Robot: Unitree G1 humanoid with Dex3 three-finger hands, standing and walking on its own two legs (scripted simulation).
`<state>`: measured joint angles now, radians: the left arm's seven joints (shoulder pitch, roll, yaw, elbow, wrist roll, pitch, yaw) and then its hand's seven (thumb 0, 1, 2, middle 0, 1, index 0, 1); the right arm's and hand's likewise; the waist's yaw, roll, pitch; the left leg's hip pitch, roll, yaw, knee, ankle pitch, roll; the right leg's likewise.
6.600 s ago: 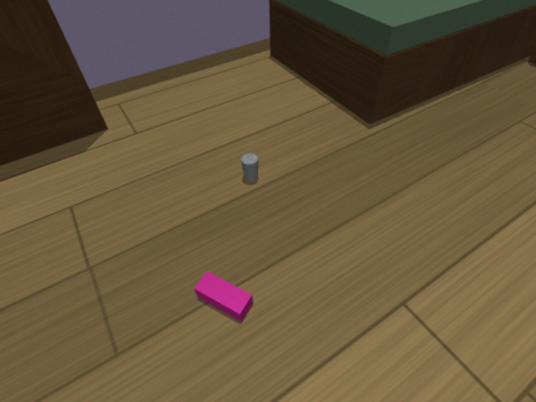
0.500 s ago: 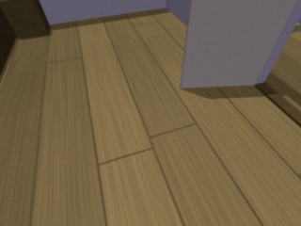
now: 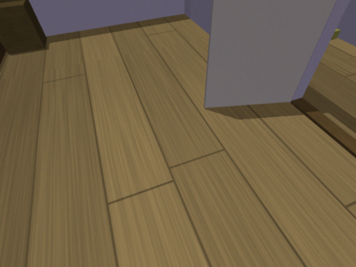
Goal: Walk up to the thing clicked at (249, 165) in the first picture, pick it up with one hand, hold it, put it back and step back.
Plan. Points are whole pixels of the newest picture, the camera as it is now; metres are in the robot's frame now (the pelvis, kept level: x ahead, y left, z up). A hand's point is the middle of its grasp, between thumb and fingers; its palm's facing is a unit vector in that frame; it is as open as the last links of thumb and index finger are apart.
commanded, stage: walk up
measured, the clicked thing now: out of the picture +0.17 +1.35 -0.71
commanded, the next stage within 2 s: none
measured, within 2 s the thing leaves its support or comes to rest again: neither
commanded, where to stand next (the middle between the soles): +0.72 +0.02 m, yaw +1 degrees
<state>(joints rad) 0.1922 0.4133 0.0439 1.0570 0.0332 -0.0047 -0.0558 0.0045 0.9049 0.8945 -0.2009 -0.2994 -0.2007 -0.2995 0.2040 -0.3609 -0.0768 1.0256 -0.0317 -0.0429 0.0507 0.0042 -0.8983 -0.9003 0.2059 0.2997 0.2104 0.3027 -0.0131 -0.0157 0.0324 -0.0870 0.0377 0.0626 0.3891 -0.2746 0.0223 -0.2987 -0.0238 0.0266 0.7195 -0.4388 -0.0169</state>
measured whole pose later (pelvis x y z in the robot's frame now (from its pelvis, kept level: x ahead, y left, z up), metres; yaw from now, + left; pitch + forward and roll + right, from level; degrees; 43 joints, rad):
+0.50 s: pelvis +0.18 +0.00 -0.02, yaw +4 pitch -3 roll -2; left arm 0.34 0.42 0.06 0.91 0.02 -0.07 -0.04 0.00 0.90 0.89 -0.20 -0.30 -0.20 -0.30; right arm 0.24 -0.40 -0.09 0.91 -0.03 -0.03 0.10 0.01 -0.90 -0.90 0.20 0.30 0.21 0.30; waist 0.03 0.00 0.10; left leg -0.41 0.08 0.03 0.60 -0.14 0.02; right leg -0.01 -0.04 -0.10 0.54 -0.46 0.02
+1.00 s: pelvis +0.39 -0.01 -0.02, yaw +1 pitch -3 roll +0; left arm 0.27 0.41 0.06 0.86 0.01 -0.09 -0.06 0.00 0.91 0.89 -0.20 -0.30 -0.20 -0.30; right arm 0.34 -0.43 -0.05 0.86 0.00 -0.02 0.04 0.01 -0.90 -0.90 0.20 0.30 0.21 0.30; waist 0.00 0.06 0.08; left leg -0.28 0.05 0.01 1.02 -0.48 0.03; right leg -0.35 -0.03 -0.06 0.65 -0.25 -0.03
